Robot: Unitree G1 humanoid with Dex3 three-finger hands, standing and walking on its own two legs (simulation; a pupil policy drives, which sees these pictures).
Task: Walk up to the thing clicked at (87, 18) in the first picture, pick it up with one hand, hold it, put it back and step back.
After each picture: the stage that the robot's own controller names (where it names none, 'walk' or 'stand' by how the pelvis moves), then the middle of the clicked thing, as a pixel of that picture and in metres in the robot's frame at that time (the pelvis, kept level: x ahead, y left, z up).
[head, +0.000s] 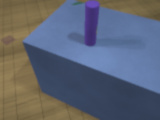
stand; (91, 25) +0.75 -0.02 -0.03
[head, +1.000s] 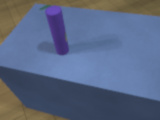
rise first; (58, 33) +0.64 +0.17 -0.02
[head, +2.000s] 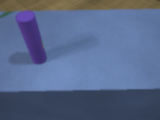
rise first; (33, 40) +0.56 +0.24 +0.01
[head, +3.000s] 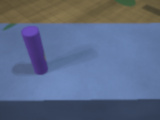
stand; (36, 52) +0.55 +0.24 -0.04
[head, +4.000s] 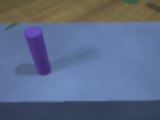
stand; (39, 53) +0.54 +0.23 -0.04
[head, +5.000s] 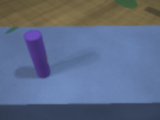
stand; (39, 56) +0.54 +0.23 -0.04
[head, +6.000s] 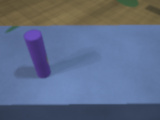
stand; (39, 56) +0.53 +0.23 -0.04
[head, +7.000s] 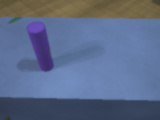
rise first; (42, 49) +0.54 +0.22 -0.03
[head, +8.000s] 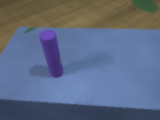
go down; (52, 56) +0.55 +0.20 -0.03
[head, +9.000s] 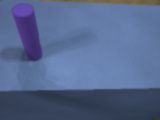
go down; (29, 36) +0.56 +0.19 +0.00
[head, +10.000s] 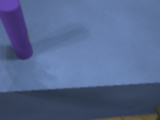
go down; (17, 33) +0.55 +0.20 +0.02
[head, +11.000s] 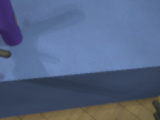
close in; (3, 15) +0.57 +0.21 +0.06
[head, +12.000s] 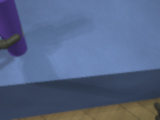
close; (9, 27) +0.52 +0.19 +0.06
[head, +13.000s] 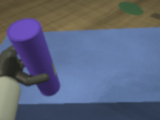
lift; (40, 64) +0.32 +0.14 +0.19
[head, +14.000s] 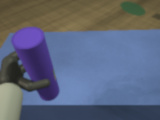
hold; (41, 70) +0.32 +0.14 +0.16
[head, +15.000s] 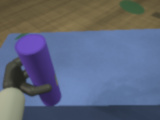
hold; (43, 75) +0.32 +0.14 +0.14
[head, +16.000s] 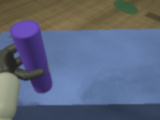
crouch; (35, 62) +0.36 +0.16 +0.14
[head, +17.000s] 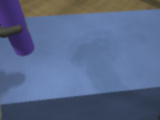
lower; (13, 21) +0.49 +0.18 +0.18
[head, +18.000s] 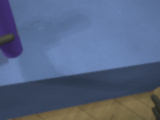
lower; (3, 27) +0.52 +0.17 +0.06
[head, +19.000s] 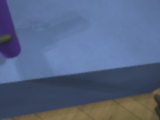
lower; (1, 27) +0.51 +0.18 +0.06
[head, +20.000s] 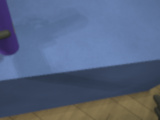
lower; out of the picture +0.52 +0.18 +0.06
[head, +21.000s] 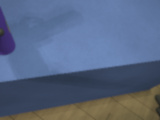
lower; out of the picture +0.52 +0.20 +0.06
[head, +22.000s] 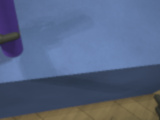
open; (5, 25) +0.52 +0.17 +0.06
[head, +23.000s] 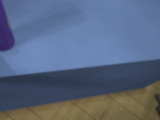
rise; out of the picture +0.52 +0.19 +0.06
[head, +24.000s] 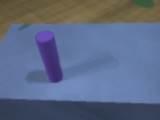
sink last; (51, 59) +0.50 +0.19 +0.01
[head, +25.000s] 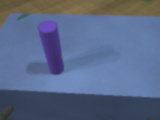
stand; (52, 50) +0.51 +0.17 +0.01
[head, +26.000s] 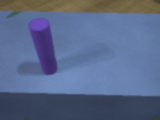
stand; (45, 50) +0.50 +0.18 +0.03
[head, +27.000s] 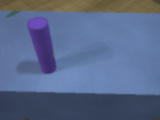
stand; (44, 49) +0.51 +0.18 +0.03
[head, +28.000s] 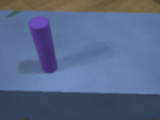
stand; (45, 48) +0.51 +0.18 +0.03
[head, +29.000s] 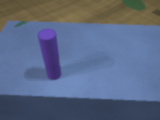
stand; (51, 57) +0.51 +0.17 -0.01
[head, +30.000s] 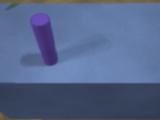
walk; (46, 42) +0.54 +0.18 -0.02
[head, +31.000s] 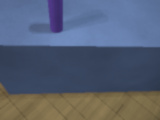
walk; (55, 9) +0.74 +0.15 -0.03
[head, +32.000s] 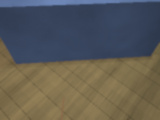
walk; out of the picture +1.06 +0.27 +0.00
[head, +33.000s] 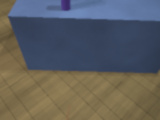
stand; out of the picture +1.11 +0.17 -0.03
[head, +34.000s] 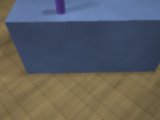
stand; out of the picture +1.13 +0.20 -0.04
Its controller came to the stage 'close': yes
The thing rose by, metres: 0.21
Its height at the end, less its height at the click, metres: +0.00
